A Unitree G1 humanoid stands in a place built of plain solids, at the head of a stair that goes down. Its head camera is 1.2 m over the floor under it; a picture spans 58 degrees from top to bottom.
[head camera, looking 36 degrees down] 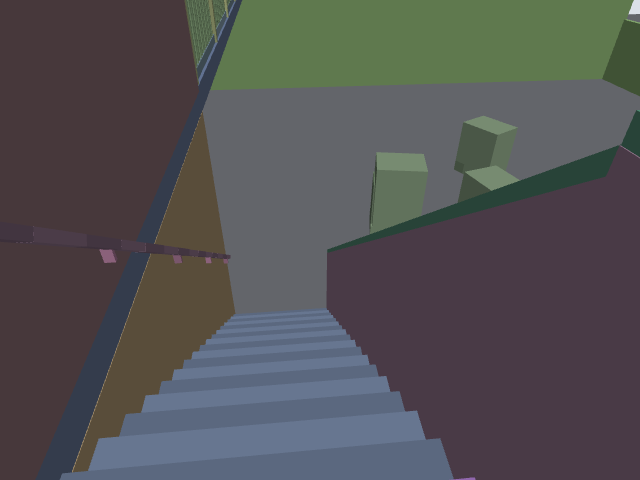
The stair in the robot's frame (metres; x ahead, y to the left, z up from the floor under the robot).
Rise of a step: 0.17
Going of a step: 0.20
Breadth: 1.20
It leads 5 degrees to the left of straight ahead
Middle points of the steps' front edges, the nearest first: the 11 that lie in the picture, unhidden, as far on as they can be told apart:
0.71 0.20 -0.16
0.92 0.22 -0.33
1.12 0.24 -0.50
1.32 0.26 -0.66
1.53 0.28 -0.83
1.73 0.30 -0.99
1.93 0.32 -1.16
2.14 0.33 -1.32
2.34 0.35 -1.49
2.54 0.37 -1.65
2.75 0.39 -1.82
